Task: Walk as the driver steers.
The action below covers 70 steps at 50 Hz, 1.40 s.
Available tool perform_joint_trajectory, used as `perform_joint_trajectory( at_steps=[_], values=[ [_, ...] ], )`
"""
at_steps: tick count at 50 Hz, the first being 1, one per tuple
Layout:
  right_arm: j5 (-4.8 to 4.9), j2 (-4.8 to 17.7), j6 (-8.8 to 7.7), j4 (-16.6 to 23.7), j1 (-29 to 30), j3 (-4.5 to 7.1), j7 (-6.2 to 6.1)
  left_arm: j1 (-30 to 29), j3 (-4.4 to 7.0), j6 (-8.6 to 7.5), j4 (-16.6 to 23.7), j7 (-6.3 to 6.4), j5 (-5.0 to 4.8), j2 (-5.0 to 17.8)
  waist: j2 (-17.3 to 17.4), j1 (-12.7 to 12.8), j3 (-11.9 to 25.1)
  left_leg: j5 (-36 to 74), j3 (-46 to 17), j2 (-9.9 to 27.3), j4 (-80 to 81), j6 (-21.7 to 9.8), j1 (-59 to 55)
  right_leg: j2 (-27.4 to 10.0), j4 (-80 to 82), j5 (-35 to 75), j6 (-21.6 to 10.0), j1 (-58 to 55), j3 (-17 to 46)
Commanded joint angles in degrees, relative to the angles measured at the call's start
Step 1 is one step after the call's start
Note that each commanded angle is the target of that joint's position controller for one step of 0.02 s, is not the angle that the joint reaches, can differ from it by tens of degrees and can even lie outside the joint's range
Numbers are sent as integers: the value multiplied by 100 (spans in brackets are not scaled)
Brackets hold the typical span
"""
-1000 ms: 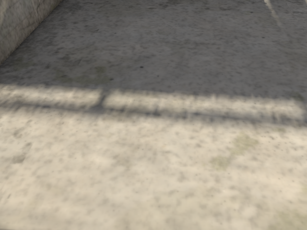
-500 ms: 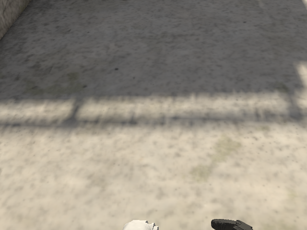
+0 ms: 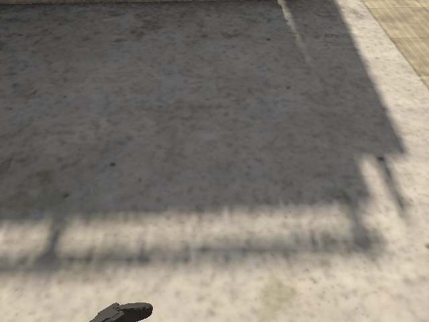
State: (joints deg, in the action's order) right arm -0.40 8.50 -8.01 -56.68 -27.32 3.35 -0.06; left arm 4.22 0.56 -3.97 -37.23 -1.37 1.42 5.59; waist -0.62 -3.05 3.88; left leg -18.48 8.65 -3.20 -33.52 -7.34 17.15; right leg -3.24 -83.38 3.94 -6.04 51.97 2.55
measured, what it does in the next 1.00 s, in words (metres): walks ahead, turning right: right foot, then left foot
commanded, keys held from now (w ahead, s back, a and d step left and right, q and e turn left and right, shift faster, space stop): w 0.32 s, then w+e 0.68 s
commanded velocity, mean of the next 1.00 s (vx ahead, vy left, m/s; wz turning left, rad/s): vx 0.50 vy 0.00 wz -0.27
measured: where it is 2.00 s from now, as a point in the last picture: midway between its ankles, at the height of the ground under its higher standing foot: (288, 195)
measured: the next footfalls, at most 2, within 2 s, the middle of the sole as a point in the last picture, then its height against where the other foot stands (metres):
right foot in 0.32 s outside the picture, level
left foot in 0.82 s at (191, 288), level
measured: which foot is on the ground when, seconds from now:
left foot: down 0.00-0.34, up 0.36-0.80, down 0.82-1.00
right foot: up 0.00-0.30, down 0.32-0.82, up 0.84-1.00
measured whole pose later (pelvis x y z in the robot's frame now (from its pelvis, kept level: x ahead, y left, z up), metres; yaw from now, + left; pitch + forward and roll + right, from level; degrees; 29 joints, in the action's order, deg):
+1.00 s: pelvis +0.57 -0.02 +0.01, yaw -18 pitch +2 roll +0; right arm -1.5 13.0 -4.9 -41.3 -14.8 2.7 -0.6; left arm 17.3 4.9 -0.7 -41.0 -1.8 2.5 17.4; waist -3.1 0.2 0.0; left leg -11.1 6.7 0.5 -25.4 -2.2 16.1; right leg 0.1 -67.4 -18.4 -3.0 30.2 1.0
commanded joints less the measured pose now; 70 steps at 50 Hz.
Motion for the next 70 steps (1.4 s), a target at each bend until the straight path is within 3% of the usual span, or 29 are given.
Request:
perform_joint_trajectory(
  at_steps=[1,4,9,12,14,16,17,18,19,21,25,29,36,38,40,41,42,43,45,47,52,58,62,64,66,67,68,69,70],
  values=[
    [65,603,-211,510,-407,154,-79,-98,204,34,-23,-122,-88,501,590,-109,-473,1392,-1722,1209,2236,26,-576,-250,1617,341,193,-66,-541],
    [-36,592,-162,716,-683,177,-111,-856,214,4,-13,-248,-132,402,592,-391,-487,2069,-1566,1263,2498,-8,-1680,-101,2980,-9,295,-167,-740],
    [-28,453,-49,821,-872,99,-90,-1188,213,51,88,-263,-94,399,864,-358,-596,3483,-1148,1299,2365,-27,-2608,297,4416,-717,328,-869,-1049],
    [-22,630,-6,760,-795,117,-136,-868,259,60,74,-182,-8,458,992,-129,-586,5788,-794,1328,1662,29,-2477,689,5045,-1177,-17,-2070,-1296],
    [0,884,76,706,-737,182,-239,-143,411,47,-40,2,18,778,1126,273,-240,6822,-811,1434,681,49,-2609,893,5475,-1496,-232,-2923,-1215],
    [96,827,129,900,-364,176,-267,1508,585,-69,-340,167,122,1129,841,1133,510,5111,-717,1353,-1310,40,-1093,168,5845,-1410,-565,-5270,-369],
    [132,323,116,1281,-335,67,-238,1996,680,-102,-298,211,250,1608,-365,1061,1153,1701,-437,744,-3167,149,586,-1477,5715,-1807,-980,-6605,1672],
    [156,465,96,1428,-478,129,-171,1738,671,-76,-316,141,91,1698,-1259,730,1211,-882,-890,-99,-4602,299,1958,-2132,6628,-1442,-1715,-6724,4117],
    [39,708,112,1498,46,219,-130,1319,610,-21,-259,116,-73,1322,-449,543,395,-246,-1256,358,-4739,283,2430,-1725,6796,-1567,-1554,-6005,3184],
    [-27,672,89,1629,568,193,-10,1023,475,-58,-282,79,-99,953,86,269,-183,347,-1168,624,-4236,395,2207,-1104,7012,-724,-1179,-4893,1835],
    [-312,553,358,1676,717,85,145,1408,415,-237,-507,145,-166,1111,-173,36,-379,457,-1003,867,-3451,765,2232,-521,7265,18,-944,-4276,1175],
    [-248,571,437,2038,1925,-20,213,1827,423,-234,-573,89,-96,1298,-169,308,-726,1342,-784,921,-1765,925,2292,-239,7481,221,-793,-3904,892],
    [-58,721,374,2446,3205,-80,144,2408,508,-126,-591,193,-60,1670,-296,764,-477,1828,-856,556,-119,836,1853,-456,6748,945,-573,-5070,1276],
    [-47,881,343,2410,2808,-16,82,2194,530,-97,-531,220,-59,1754,-366,498,-383,1318,-863,379,261,704,1099,-474,6302,1403,-418,-5037,1372],
    [-147,1201,253,2093,1420,132,-56,2017,554,-129,-469,161,-79,1791,-80,-161,340,1139,-914,390,537,397,-901,-69,4666,1819,-164,-4460,1079],
    [-320,1655,219,2068,390,238,-148,1970,455,-148,-211,117,-104,1408,404,-538,1245,104,-2206,1721,579,92,-2282,267,3004,148,-73,-3601,757],
    [-434,2156,262,2083,484,330,-136,2705,382,-104,-56,133,-316,1014,1901,-65,1836,-223,-4759,3097,1291,-553,-3477,1082,1381,-3517,130,-1819,113],
    [-290,1659,359,2177,797,264,-108,2558,465,-8,-208,168,-87,1501,1254,-33,1444,-957,-5230,2893,1632,-619,-3035,708,839,-3291,96,-1200,247],
    [-177,900,354,2126,1301,49,-83,1845,452,83,-140,88,4,1389,392,130,188,-333,-3373,2317,1820,-313,-1609,298,1063,-2371,169,-1294,172],
    [-123,868,297,1931,1247,26,-89,1813,437,244,-131,-37,128,1280,648,325,-192,647,-2258,1939,2049,-101,-849,87,1347,-2267,287,-1623,99],
    [-82,1085,123,1574,938,72,-23,1200,402,424,61,-169,152,1207,587,408,-423,1520,-1235,1947,2442,-220,-669,-73,1765,-1570,441,-1217,115],
    [-95,1266,180,1275,613,120,-3,86,283,380,333,-277,63,1097,491,166,-735,1779,-194,1798,2514,-27,-932,-140,3507,-509,342,-1336,-286],
    [-96,1472,294,1068,225,180,-47,-490,258,352,562,-354,71,1112,512,-60,-919,2296,175,1935,2296,81,-1593,-31,4372,-1017,76,-1560,-762],
    [-85,1602,382,968,102,202,-77,-444,291,345,606,-321,120,1162,583,-18,-810,3754,402,1976,1688,148,-1962,269,4634,-1673,-126,-1932,-1025],
    [-73,1788,472,914,93,225,-108,449,396,289,391,-217,170,1308,638,429,-227,5472,670,1934,75,219,-1975,823,4929,-2110,-389,-3129,-1190],
    [-65,1741,494,989,166,197,-112,1525,514,237,43,-132,214,1505,333,929,416,4918,791,1793,-1354,369,-1258,891,5240,-1922,-577,-4617,-935],
    [15,1284,468,1394,115,70,-42,2127,708,229,7,-34,221,2182,-738,1080,1204,2287,799,1418,-3355,659,768,-686,5556,-3284,-1117,-6491,1396],
    [-89,1232,408,1775,521,93,45,1943,795,267,171,41,-32,2573,-1261,896,1492,-1297,-131,350,-4729,903,2343,-1716,6608,-2627,-1664,-6983,4276],
    [-108,1425,398,1966,1253,137,73,2031,776,315,74,88,-55,2447,-444,1096,877,-825,-859,615,-4811,843,3023,-1529,6714,-1866,-1530,-6838,3569]
  ],
)
Velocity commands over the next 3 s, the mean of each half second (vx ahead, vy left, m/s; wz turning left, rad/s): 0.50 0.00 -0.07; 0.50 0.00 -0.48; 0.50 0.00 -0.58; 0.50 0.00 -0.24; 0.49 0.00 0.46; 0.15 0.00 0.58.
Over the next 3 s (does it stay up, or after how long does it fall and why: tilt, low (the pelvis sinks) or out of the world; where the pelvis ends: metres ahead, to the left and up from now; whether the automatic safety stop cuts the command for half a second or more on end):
stays up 1.41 -0.55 0.01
